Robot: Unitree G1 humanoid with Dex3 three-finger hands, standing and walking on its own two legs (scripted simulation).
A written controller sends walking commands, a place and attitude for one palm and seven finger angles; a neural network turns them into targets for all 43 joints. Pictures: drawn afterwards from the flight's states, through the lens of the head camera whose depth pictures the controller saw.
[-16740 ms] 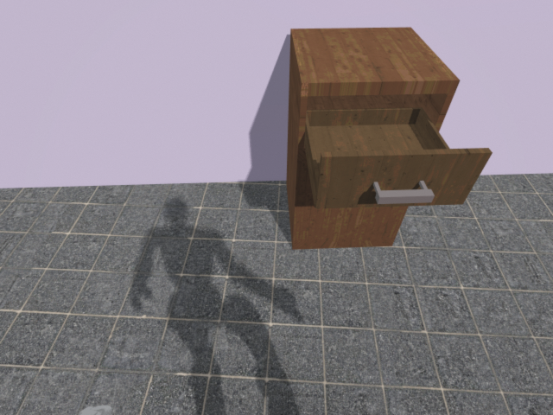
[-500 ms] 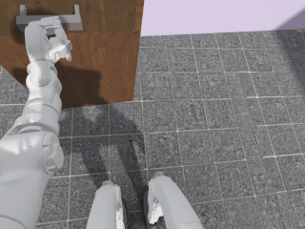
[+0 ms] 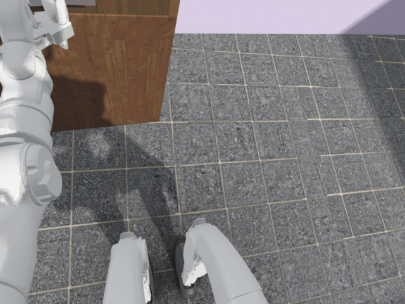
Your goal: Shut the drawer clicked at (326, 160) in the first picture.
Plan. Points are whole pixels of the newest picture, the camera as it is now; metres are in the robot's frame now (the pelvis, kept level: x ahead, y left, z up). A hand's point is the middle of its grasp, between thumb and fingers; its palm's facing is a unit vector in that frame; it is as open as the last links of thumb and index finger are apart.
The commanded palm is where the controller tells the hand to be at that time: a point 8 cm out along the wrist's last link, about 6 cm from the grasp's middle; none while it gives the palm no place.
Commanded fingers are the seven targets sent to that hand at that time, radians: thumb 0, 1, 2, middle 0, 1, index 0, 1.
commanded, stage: push the drawer shut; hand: left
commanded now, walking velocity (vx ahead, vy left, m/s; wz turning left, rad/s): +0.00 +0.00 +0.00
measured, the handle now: out of the picture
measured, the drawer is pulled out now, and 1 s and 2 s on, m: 0.00 0.00 0.00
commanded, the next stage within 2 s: pull the fist back off the drawer in 0.16 s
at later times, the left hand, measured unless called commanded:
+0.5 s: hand (56, 17) +0.60 +0.17 +0.05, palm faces +0.10 -0.99 -0.04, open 3.0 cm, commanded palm +0.60 +0.15 +0.06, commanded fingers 0.00 0.90 0.90 -1.40 -1.60 -1.40 -1.60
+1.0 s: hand (66, 24) +0.59 +0.15 +0.05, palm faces +0.12 -0.99 -0.03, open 3.0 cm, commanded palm +0.55 +0.17 +0.06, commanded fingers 0.00 0.90 0.90 -1.40 -1.60 -1.40 -1.60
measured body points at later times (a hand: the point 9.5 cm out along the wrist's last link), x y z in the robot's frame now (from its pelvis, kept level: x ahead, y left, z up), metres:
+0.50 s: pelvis -0.01 +0.01 +0.00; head +0.20 +0.08 +0.39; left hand +0.59 +0.22 +0.06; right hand -0.05 -0.24 -0.08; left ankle +0.05 +0.06 -0.57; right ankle +0.07 -0.09 -0.57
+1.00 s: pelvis +0.03 +0.00 +0.03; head +0.22 +0.04 +0.43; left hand +0.57 +0.21 +0.06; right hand +0.02 -0.25 -0.08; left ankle +0.05 +0.06 -0.57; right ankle +0.07 -0.09 -0.57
